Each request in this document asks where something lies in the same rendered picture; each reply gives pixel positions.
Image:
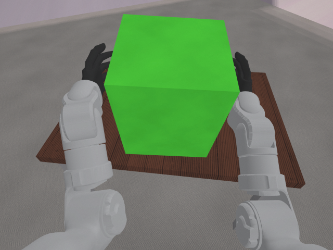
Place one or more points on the left robot upper arm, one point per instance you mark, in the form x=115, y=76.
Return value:
x=92, y=220

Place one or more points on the right robot upper arm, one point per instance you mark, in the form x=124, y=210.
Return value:
x=269, y=225

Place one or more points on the robot right hand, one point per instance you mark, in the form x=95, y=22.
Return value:
x=243, y=72

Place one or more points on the robot left hand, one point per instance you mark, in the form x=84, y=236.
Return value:
x=94, y=66

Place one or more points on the table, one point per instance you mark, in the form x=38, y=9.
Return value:
x=221, y=163

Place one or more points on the right robot forearm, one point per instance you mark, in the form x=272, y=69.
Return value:
x=257, y=151

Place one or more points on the carton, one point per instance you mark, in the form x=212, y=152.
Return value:
x=171, y=84

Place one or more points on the left robot forearm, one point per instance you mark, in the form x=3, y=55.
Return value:
x=81, y=129

